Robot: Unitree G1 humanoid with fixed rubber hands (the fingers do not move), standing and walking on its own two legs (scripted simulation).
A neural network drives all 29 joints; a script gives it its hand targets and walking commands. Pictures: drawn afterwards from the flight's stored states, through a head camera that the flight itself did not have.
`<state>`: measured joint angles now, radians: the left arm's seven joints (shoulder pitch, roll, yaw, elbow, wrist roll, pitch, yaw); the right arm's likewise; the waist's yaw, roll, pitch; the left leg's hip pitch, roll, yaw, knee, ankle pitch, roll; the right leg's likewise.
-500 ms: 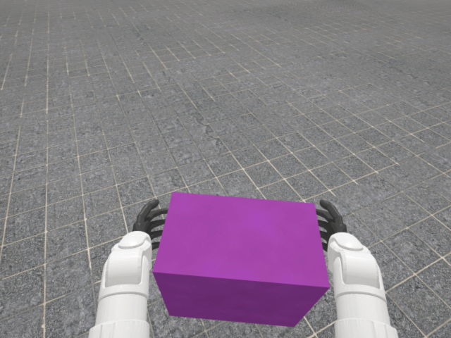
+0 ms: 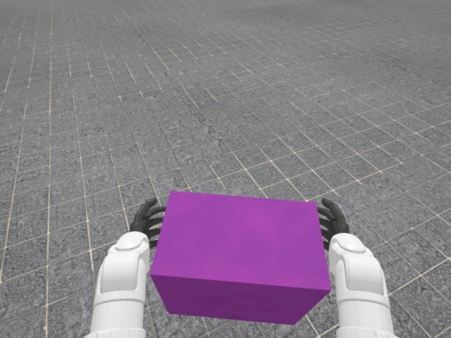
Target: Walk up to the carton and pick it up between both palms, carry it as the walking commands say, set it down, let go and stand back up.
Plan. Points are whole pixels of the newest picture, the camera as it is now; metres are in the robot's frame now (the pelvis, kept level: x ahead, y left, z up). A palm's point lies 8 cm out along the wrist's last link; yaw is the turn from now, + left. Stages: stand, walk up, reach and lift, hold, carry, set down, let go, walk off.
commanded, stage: carry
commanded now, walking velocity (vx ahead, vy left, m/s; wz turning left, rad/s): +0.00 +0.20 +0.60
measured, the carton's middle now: (236, 262) +0.27 +0.00 -0.01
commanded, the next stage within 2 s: none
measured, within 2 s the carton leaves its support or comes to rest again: neither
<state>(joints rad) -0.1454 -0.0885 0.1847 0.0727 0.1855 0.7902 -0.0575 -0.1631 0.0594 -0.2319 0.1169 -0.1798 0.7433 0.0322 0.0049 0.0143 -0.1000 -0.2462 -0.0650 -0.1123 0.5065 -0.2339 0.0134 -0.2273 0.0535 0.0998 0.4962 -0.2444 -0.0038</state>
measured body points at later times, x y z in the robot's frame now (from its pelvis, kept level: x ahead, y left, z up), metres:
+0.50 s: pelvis -0.05 +0.07 -0.02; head -0.07 +0.04 +0.43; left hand +0.16 +0.30 +0.06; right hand +0.25 -0.04 +0.04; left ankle +0.02 +0.12 -0.74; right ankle -0.01 -0.03 -0.74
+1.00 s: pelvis -0.13 +0.17 -0.03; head -0.13 +0.16 +0.42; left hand -0.01 +0.46 +0.04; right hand +0.18 +0.16 +0.03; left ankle -0.15 +0.28 -0.74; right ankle -0.06 +0.09 -0.73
